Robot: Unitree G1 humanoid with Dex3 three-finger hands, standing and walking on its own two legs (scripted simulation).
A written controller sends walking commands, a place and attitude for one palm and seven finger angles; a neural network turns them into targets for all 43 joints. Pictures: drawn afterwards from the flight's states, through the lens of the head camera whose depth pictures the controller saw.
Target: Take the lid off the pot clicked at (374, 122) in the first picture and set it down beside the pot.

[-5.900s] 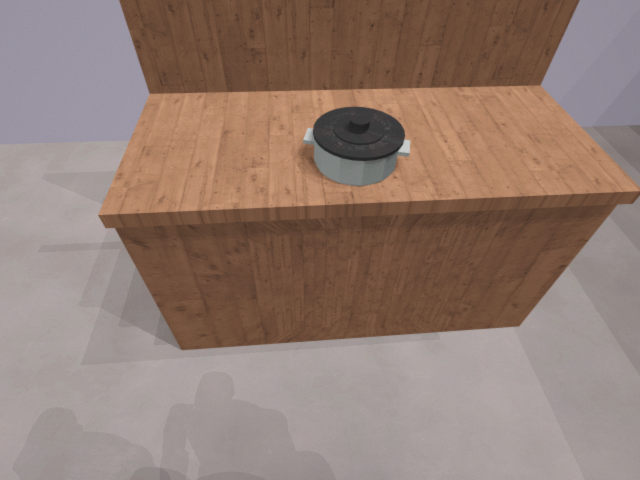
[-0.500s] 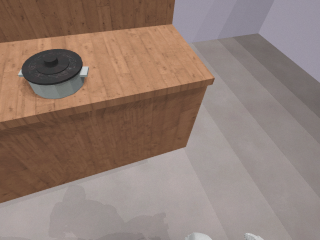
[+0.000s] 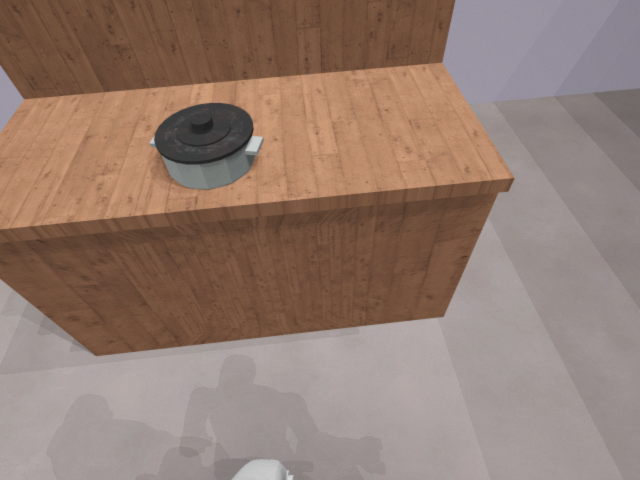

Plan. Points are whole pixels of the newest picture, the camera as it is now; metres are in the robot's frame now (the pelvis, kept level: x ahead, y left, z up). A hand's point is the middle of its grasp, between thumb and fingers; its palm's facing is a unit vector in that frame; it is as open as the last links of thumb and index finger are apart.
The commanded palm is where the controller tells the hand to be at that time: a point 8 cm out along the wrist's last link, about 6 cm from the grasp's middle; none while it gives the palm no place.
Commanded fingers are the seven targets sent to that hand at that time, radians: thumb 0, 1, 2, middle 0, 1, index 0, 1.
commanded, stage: turn to face it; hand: left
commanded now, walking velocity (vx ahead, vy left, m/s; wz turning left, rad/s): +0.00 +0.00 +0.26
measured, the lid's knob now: (201, 121) +0.77 +0.30 +0.01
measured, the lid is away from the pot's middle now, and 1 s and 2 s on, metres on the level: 0.00 0.00 0.00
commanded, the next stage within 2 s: take the last steps up to it in 0.06 s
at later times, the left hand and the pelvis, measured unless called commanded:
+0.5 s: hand out of the picture +0.05 +0.25 -0.16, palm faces +0.12 -0.97 -0.22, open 7.4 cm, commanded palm none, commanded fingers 0.00 0.90 0.90 -0.20 -0.30 -0.20 -0.30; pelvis +0.04 +0.04 +0.00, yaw +6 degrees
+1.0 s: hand out of the picture +0.12 +0.18 -0.16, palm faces +0.23 -0.96 -0.18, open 7.3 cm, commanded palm none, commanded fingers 0.00 0.90 0.90 -0.20 -0.30 -0.20 -0.30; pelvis +0.19 +0.03 +0.01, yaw +8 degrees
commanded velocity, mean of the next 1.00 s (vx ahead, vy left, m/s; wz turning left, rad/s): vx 0.24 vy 0.02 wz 0.09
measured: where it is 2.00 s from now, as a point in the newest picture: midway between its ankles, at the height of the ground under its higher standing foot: (315, 459)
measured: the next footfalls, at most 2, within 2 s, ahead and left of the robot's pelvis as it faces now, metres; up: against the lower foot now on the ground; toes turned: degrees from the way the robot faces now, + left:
left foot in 0.16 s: +0.02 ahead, +0.14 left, +0.00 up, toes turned +4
right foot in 0.62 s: +0.17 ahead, -0.07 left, +0.00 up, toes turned +1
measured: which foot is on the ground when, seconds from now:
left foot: up 0.00-0.14, down 0.16-0.62, up 0.64-1.00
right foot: down 0.00-0.16, up 0.18-0.60, down 0.62-1.00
